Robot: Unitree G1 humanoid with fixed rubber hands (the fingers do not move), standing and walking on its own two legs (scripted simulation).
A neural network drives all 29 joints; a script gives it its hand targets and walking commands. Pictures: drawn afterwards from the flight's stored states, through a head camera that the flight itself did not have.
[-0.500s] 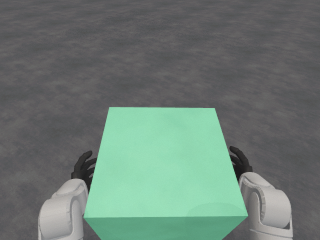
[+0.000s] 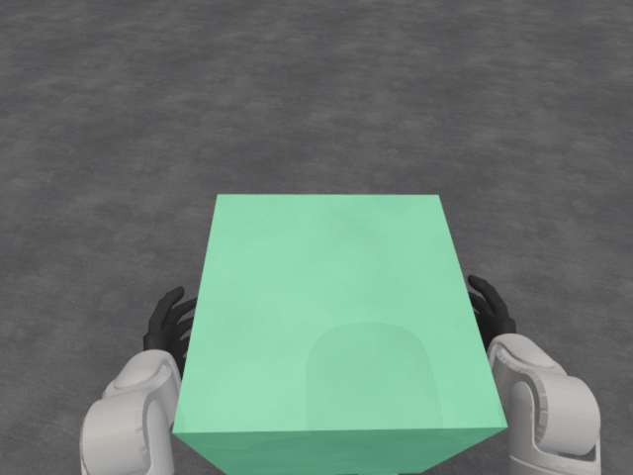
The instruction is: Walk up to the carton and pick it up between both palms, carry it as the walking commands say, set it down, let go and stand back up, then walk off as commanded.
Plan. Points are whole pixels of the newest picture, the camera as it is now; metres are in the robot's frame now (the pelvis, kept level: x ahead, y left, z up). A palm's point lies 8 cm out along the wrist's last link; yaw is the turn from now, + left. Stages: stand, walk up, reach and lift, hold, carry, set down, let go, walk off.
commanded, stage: carry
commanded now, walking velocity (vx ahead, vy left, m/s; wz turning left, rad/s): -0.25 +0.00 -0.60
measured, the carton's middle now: (327, 345) +0.28 -0.02 -0.01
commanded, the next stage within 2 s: none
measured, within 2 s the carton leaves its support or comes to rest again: neither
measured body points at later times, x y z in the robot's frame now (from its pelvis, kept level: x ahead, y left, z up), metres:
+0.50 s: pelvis -0.17 +0.01 +0.00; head -0.17 +0.00 +0.45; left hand +0.15 +0.08 +0.06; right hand +0.01 -0.26 +0.06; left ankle -0.05 +0.12 -0.71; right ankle -0.21 -0.09 -0.73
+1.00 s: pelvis -0.32 +0.09 +0.01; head -0.29 +0.10 +0.46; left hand -0.01 +0.11 +0.06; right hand -0.20 -0.19 +0.07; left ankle -0.25 +0.17 -0.73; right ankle -0.37 -0.02 -0.64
